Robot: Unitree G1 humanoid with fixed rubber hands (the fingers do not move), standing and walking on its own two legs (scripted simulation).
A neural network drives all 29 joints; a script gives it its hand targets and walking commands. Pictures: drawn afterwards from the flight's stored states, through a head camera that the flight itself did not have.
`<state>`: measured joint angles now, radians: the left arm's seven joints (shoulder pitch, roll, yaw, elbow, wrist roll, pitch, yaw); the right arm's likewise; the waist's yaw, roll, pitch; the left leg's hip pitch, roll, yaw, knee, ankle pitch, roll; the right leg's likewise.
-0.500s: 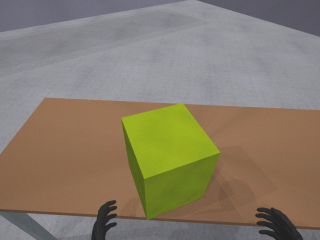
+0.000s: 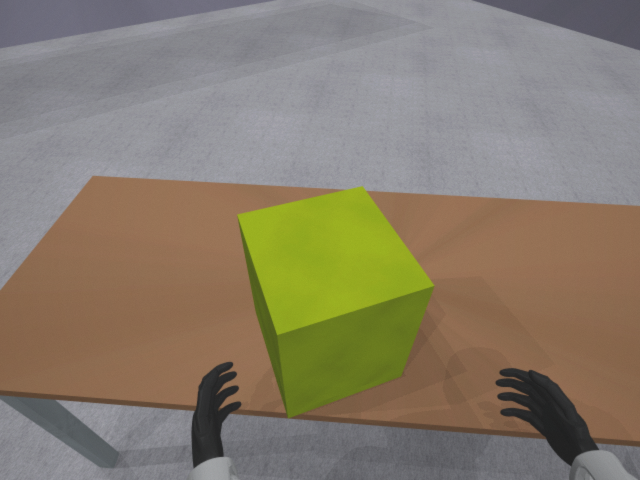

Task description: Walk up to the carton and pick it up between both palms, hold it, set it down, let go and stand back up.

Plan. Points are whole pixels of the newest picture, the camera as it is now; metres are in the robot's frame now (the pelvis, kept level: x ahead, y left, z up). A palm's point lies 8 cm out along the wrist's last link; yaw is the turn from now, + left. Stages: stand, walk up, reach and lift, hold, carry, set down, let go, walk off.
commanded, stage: reach and lift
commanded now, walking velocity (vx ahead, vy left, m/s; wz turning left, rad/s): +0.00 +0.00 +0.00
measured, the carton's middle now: (325, 301) +0.41 +0.04 -0.02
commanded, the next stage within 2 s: none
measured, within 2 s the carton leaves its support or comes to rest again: neither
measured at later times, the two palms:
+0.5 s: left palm (205, 399) +0.23 +0.18 +0.01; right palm (527, 372) +0.30 -0.22 +0.01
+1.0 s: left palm (197, 351) +0.27 +0.19 +0.05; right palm (504, 312) +0.36 -0.20 +0.04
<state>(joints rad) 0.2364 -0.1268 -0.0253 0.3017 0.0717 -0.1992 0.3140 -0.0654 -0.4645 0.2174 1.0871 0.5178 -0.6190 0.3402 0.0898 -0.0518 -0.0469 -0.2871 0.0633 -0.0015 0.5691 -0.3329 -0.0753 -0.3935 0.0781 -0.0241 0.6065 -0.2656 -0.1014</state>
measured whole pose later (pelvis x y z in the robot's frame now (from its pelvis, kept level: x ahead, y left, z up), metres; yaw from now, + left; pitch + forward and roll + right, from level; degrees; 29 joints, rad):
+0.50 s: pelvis +0.00 +0.01 +0.01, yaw +0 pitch +4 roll +1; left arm 0.10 -0.13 0.00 0.24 0.08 -0.07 0.32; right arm -0.25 -0.43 0.22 1.06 0.48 -0.49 0.29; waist 0.10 -0.06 -0.05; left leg -0.28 0.06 -0.01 0.48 -0.28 -0.07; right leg -0.37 0.08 -0.02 0.49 -0.20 -0.09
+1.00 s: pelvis +0.00 +0.01 +0.01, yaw -1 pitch +7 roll +0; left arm -0.07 -0.13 0.03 0.19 0.04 0.07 0.30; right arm -0.44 -0.48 0.22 1.04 0.47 -0.36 0.26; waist 0.14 -0.02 -0.06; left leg -0.30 0.07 0.00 0.42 -0.25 -0.06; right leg -0.37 0.10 0.00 0.37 -0.13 -0.09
